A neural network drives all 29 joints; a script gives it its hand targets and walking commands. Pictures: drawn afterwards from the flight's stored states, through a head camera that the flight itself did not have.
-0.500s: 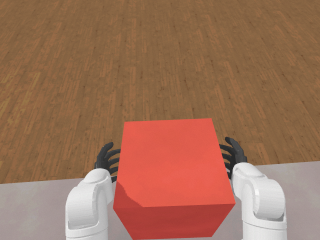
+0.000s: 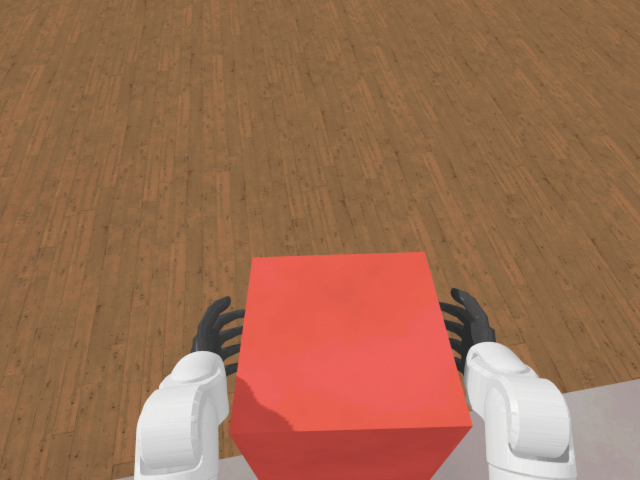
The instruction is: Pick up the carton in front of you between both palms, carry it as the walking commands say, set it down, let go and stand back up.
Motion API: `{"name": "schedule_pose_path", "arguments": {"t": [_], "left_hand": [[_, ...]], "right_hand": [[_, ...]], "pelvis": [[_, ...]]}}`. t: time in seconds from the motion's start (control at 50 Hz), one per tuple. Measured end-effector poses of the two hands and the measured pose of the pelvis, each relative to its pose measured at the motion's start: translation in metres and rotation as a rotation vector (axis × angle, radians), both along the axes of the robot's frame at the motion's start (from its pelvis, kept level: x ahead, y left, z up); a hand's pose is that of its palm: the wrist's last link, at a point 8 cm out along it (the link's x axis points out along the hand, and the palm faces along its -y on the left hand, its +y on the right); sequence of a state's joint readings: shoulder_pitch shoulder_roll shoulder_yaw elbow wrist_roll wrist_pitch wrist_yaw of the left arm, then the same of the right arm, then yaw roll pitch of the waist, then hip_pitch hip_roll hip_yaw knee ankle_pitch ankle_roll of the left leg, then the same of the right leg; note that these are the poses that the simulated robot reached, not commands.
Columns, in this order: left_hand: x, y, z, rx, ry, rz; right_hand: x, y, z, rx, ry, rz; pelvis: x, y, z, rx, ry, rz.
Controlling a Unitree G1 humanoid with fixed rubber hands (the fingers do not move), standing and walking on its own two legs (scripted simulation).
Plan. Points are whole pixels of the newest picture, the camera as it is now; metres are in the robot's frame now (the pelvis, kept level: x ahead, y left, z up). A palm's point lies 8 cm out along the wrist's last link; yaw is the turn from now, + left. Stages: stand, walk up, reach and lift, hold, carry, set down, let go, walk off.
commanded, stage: carry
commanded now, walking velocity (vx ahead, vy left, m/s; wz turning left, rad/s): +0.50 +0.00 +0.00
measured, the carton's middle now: (341, 377) +0.27 -0.01 +0.00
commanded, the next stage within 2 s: none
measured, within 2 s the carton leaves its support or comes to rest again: neither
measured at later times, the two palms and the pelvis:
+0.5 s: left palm (248, 108) +0.70 +0.13 +0.15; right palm (414, 101) +0.72 -0.17 +0.15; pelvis +0.32 -0.04 -0.01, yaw +2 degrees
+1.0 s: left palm (270, 30) +1.06 +0.11 +0.16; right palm (396, 31) +1.05 -0.19 +0.16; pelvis +0.67 -0.01 +0.01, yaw +1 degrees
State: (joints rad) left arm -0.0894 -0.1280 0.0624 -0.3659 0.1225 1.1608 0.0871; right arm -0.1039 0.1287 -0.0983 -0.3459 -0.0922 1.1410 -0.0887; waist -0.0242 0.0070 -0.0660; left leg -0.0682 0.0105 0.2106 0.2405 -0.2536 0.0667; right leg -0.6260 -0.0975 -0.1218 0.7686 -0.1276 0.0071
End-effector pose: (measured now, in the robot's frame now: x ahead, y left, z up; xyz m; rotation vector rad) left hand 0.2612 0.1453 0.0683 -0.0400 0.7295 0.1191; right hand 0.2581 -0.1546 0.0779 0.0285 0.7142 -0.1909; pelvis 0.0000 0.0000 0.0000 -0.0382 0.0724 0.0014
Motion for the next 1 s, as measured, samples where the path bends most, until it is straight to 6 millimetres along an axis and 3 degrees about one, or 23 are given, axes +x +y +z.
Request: {"name": "schedule_pose_path", "arguments": {"t": [0.1,0.22,0.3,0.42,0.54,0.66,0.72,0.8,0.9,1.0], "left_hand": [[0.078,-0.001,0.018,-0.011,-0.102,0.061],[0.201,-0.012,0.039,0.052,-0.184,0.08],[0.268,-0.012,0.048,0.081,-0.099,0.088],[0.367,-0.012,0.07,0.072,-0.058,0.092],[0.468,-0.012,0.082,0.045,-0.06,0.082],[0.568,-0.002,0.062,0.014,-0.049,0.056],[0.614,-0.003,0.049,-0.001,-0.02,0.021],[0.667,-0.014,0.049,-0.019,-0.005,-0.007],[0.731,-0.027,0.069,-0.042,-0.092,-0.016],[0.799,-0.032,0.092,-0.022,-0.153,0.005]], "right_hand": [[0.091,-0.001,0.015,0.022,-0.103,0.038],[0.225,-0.011,0.024,0.018,-0.184,0.105],[0.302,-0.011,0.034,0.008,-0.103,0.149],[0.404,-0.011,0.058,0.014,-0.062,0.146],[0.495,-0.011,0.071,0.032,-0.062,0.099],[0.584,-0.002,0.057,0.019,-0.051,0.055],[0.618,-0.003,0.045,-0.01,-0.021,0.029],[0.653,-0.014,0.039,0.01,-0.007,-0.033],[0.709,-0.027,0.061,0.037,-0.098,-0.088],[0.789,-0.032,0.085,0.044,-0.156,-0.056]], "pelvis": [[0.073,-0.012,-0.013,0.018,-0.013,0.015],[0.16,-0.032,-0.04,0.023,-0.037,0.045],[0.199,-0.041,-0.029,0.037,-0.02,0.047],[0.265,-0.046,-0.013,0.053,0.014,0.038],[0.348,-0.035,-0.011,0.055,0.036,0.021],[0.447,-0.014,-0.024,0.065,0.028,-0.004],[0.483,-0.006,-0.019,0.069,0.028,-0.001],[0.526,0.001,-0.001,0.049,0.037,0.001],[0.587,0.0,0.012,0.03,0.042,0.0],[0.667,-0.014,0.01,0.018,0.037,0.009]]}}
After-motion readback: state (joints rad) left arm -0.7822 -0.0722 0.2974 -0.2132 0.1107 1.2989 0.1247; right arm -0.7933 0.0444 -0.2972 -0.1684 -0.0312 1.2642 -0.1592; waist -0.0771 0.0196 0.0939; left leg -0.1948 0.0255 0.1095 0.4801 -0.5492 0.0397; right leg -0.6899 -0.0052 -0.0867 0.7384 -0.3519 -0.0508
